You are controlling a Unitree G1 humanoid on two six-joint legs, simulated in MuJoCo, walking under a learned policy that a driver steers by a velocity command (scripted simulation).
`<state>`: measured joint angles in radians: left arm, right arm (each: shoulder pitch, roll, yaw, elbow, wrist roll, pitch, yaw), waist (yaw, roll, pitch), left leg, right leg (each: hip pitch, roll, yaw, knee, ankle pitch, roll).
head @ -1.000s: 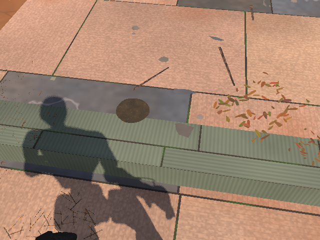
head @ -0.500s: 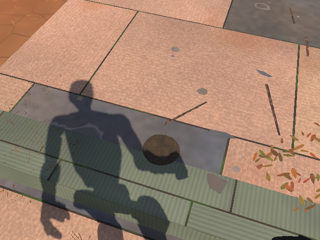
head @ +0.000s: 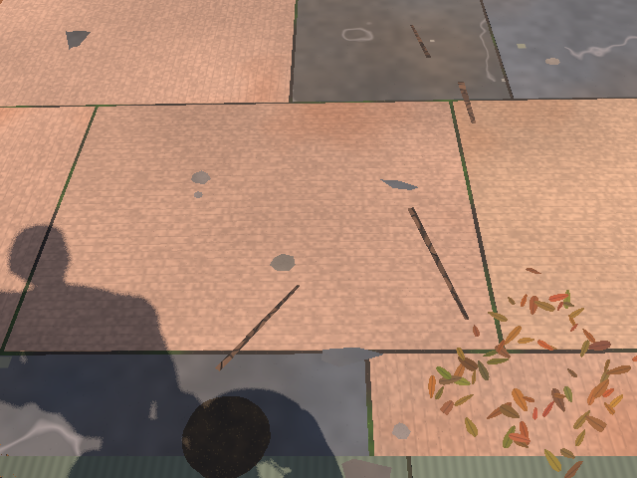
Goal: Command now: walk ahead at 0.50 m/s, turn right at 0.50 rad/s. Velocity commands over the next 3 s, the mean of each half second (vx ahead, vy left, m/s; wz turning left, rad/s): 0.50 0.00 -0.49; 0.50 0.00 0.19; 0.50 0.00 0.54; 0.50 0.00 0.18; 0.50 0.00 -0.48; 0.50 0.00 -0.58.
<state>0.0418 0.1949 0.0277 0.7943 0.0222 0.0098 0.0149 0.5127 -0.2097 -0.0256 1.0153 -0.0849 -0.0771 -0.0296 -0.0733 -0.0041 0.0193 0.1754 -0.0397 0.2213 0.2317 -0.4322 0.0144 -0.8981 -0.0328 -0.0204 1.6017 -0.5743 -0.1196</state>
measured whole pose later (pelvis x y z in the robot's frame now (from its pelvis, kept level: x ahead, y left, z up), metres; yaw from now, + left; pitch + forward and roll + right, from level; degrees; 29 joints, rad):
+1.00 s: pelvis +0.68 -0.18 +0.17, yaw -8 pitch +3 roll +0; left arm 0.04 0.25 0.02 0.63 0.02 -0.11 0.02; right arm 0.40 -0.23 -0.04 0.78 0.02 -0.06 0.01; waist -0.09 -0.02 0.02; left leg -0.15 -0.17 -0.16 0.32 -0.19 0.13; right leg -0.71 -0.08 0.15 0.75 -0.03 0.06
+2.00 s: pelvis +1.19 -0.12 +0.17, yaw +14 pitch +1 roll +1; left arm 0.19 0.30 0.06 0.78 -0.02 -0.05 -0.01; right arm 0.32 -0.25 -0.06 0.75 -0.02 -0.09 0.01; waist -0.03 -0.05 0.00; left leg -0.08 -0.05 0.10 0.26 -0.22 0.06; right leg -0.75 -0.11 0.08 0.93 -0.01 0.02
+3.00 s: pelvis +1.75 -0.11 +0.17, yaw -21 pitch +1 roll +2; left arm 0.19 0.31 0.08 0.63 -0.02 -0.01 -0.01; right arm 0.33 -0.27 -0.07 0.81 -0.01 -0.09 0.00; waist -0.07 -0.05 0.02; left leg -0.10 -0.01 0.13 0.30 -0.22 0.02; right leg -0.71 -0.08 0.07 1.01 -0.16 0.01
